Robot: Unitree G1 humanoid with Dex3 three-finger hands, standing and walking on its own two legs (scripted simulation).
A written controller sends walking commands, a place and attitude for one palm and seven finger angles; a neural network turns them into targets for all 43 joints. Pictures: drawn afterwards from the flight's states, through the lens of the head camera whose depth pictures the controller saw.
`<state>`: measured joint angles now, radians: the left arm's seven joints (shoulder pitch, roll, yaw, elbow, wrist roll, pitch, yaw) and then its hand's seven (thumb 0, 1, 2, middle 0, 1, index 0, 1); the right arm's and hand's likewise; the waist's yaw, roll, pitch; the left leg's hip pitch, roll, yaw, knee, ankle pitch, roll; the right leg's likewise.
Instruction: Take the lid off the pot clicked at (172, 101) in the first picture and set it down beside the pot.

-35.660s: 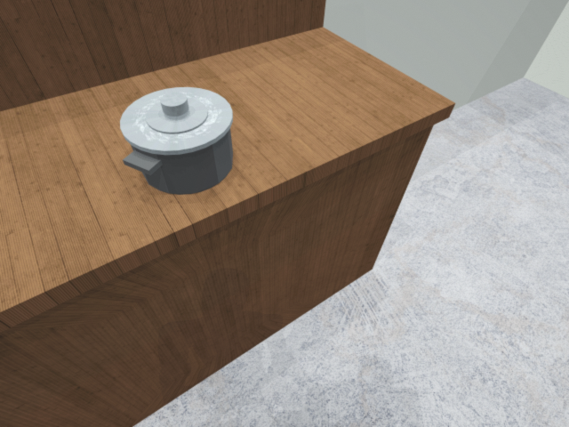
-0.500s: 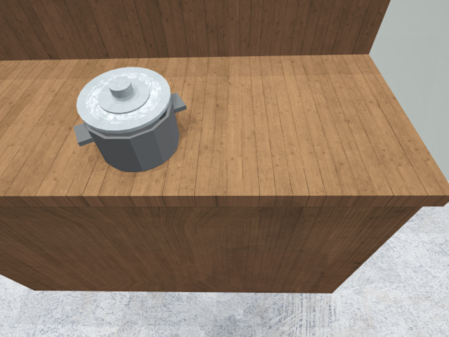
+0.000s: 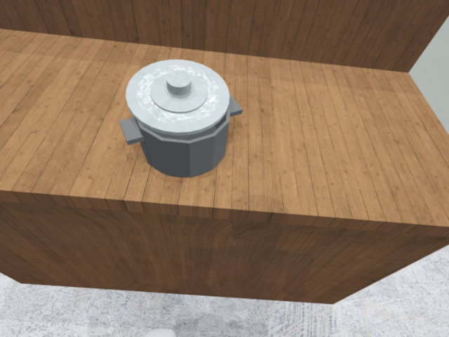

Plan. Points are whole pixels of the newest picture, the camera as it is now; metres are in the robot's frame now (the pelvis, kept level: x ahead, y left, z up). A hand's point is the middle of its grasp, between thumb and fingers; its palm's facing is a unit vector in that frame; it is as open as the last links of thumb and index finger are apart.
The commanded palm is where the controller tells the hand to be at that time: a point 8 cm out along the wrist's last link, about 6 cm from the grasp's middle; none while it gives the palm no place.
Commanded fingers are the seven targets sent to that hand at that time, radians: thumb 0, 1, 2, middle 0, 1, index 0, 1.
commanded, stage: come to a stop and stand still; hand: left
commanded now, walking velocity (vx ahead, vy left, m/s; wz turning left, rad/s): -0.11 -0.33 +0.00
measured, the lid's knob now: (178, 82) +0.48 +0.13 +0.18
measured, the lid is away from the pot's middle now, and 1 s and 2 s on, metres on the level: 0.03 0.03 0.03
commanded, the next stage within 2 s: look again from close up in 0.88 s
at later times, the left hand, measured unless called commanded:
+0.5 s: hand out of the picture +0.04 +0.15 -0.15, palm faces +0.00 -0.97 -0.24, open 7.3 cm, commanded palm none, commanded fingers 0.00 0.90 0.90 -0.20 -0.30 -0.20 -0.30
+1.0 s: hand out of the picture +0.01 +0.13 -0.15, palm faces +0.06 -0.97 -0.22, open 7.3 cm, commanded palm none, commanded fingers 0.00 0.90 0.90 -0.20 -0.30 -0.20 -0.30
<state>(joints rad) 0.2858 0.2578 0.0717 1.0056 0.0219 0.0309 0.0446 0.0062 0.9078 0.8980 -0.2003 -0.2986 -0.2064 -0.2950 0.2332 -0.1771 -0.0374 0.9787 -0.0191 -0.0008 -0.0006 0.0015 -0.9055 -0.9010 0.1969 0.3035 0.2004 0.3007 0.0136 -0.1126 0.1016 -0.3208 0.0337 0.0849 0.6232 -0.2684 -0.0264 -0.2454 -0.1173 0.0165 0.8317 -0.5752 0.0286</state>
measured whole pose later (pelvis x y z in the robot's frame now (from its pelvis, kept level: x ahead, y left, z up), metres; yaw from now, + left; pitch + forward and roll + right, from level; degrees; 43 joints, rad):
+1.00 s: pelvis +0.00 -0.05 +0.02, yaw +0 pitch +0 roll +0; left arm 0.28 0.14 0.02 1.10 0.00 -0.02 0.05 0.01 0.92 0.90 -0.20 -0.30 -0.20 -0.29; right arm 0.30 -0.13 0.01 1.14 -0.01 0.00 -0.04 0.00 -0.90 -0.90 0.20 0.30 0.20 0.30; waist 0.00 0.01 0.02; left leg -0.13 0.04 0.02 0.42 -0.27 -0.03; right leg -0.12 0.10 -0.08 0.34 -0.22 -0.10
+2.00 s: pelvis -0.01 +0.04 +0.02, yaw +0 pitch -2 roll +0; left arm 0.30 0.12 0.00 1.10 0.00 0.01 0.05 0.00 0.91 0.90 -0.20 -0.30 -0.20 -0.29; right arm 0.28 -0.14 0.02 1.10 0.00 -0.03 -0.06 0.00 -0.91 -0.90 0.20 0.30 0.20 0.30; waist 0.01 -0.01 0.05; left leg -0.13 -0.09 0.08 0.44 -0.29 0.12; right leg -0.17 -0.02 -0.04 0.49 -0.29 0.01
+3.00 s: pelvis -0.03 -0.03 +0.02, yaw +2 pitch -4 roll -1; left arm 0.68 0.27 0.16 -0.30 -0.05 -0.09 0.07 0.02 0.90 0.90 -1.24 -1.43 -1.24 -1.43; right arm 0.19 -0.18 0.03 0.60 0.01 -0.15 -0.05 0.01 -0.90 -0.90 0.20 0.30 0.21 0.30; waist 0.07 0.05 0.02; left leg -0.13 -0.01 0.01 0.46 -0.26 0.03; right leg -0.11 0.06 -0.11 0.39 -0.21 -0.08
